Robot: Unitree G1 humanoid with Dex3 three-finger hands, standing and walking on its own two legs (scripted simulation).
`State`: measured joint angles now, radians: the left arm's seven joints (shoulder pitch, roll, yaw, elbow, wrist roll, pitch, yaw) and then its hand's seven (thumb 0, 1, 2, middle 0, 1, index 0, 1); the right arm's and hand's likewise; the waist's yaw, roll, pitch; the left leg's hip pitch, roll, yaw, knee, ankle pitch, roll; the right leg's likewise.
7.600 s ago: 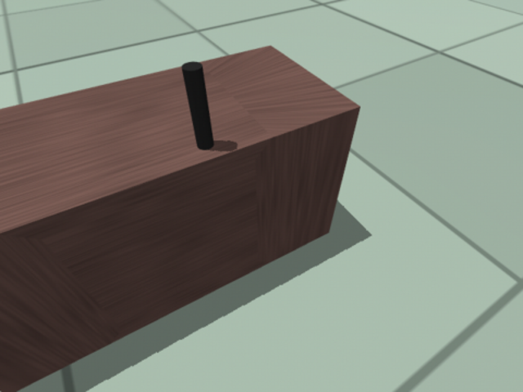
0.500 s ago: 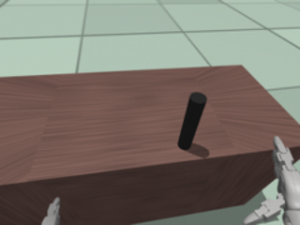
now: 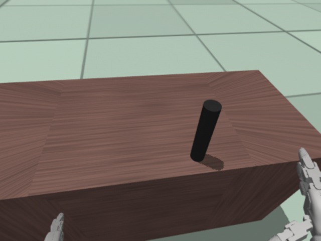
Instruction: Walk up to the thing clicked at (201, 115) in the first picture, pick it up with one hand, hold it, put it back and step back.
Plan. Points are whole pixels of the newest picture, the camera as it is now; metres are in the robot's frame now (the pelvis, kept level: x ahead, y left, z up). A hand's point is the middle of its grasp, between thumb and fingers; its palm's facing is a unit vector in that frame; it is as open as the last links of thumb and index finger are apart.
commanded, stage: go down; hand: right
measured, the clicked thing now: (203, 134) +0.41 -0.14 +0.04
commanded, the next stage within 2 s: none
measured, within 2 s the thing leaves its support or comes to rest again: neither
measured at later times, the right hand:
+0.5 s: hand (283, 157) +0.28 -0.29 +0.10, palm faces +0.14 +0.98 -0.16, open 17.7 cm
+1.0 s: hand (283, 140) +0.32 -0.31 +0.11, palm faces +0.02 +1.00 -0.01, open 17.5 cm
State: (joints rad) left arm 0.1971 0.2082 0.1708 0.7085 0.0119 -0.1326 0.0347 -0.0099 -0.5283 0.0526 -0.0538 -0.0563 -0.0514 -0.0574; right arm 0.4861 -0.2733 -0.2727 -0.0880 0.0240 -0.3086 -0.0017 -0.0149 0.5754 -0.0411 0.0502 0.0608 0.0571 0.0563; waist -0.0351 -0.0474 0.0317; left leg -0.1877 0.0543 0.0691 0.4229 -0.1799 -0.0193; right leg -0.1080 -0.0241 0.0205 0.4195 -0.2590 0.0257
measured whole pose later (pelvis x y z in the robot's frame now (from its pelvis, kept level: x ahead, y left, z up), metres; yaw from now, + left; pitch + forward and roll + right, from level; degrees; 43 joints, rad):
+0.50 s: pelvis +0.00 +0.00 +0.00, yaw +0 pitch -1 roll +0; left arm 0.15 0.23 0.06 0.79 -0.04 -0.15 0.14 -0.01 -0.53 0.04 -0.05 -0.05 -0.05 -0.05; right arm -0.02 -0.44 -0.43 0.41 0.25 -0.22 0.37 -0.02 0.59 -0.03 0.05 0.05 0.05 0.05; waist 0.00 -0.02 -0.01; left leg -0.24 0.05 0.06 0.44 -0.18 -0.02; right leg -0.16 -0.02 0.02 0.45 -0.27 0.02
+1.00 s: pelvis +0.00 -0.01 -0.01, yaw +0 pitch +3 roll +1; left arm 0.16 0.24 -0.01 0.79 -0.04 -0.19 0.18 -0.01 -0.54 0.05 -0.05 -0.05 -0.05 -0.06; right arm -0.29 -0.57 -0.49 0.74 0.33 -0.19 0.60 -0.02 0.55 -0.03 0.05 0.05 0.05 0.04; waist 0.02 0.00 -0.03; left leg -0.33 0.05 0.06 0.47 -0.19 -0.02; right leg -0.27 -0.03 0.02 0.52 -0.30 0.02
